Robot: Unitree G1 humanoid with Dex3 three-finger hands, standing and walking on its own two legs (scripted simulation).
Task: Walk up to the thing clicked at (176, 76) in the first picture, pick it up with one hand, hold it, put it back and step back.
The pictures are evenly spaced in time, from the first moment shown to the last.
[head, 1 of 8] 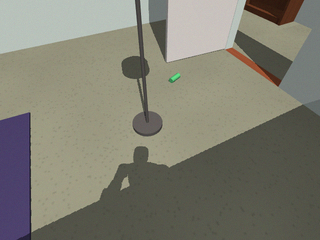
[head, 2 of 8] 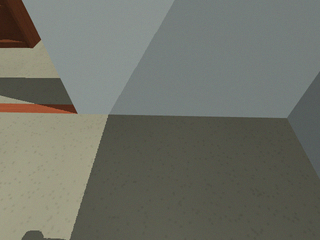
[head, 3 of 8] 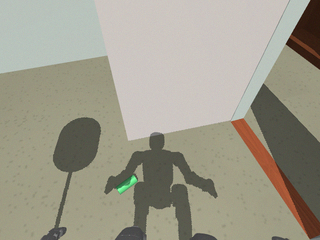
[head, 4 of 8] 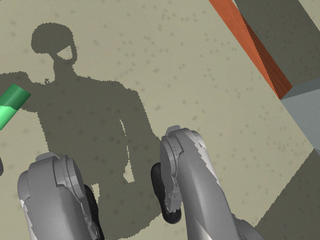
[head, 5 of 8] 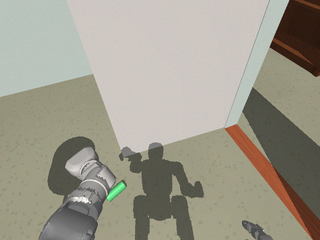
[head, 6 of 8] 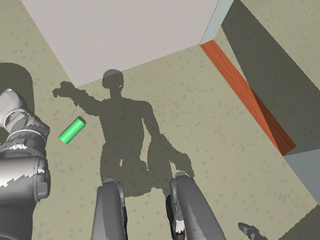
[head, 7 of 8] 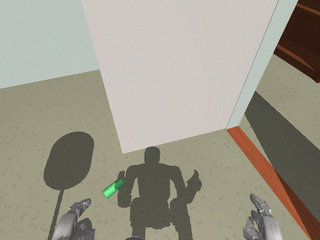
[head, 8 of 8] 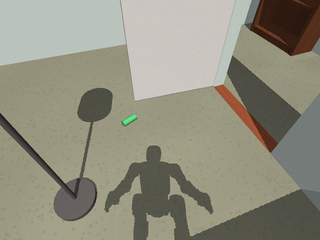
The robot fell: no
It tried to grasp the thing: yes
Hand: left
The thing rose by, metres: 0.00
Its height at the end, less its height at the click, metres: +0.00
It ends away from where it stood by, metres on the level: 0.09
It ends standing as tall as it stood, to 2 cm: yes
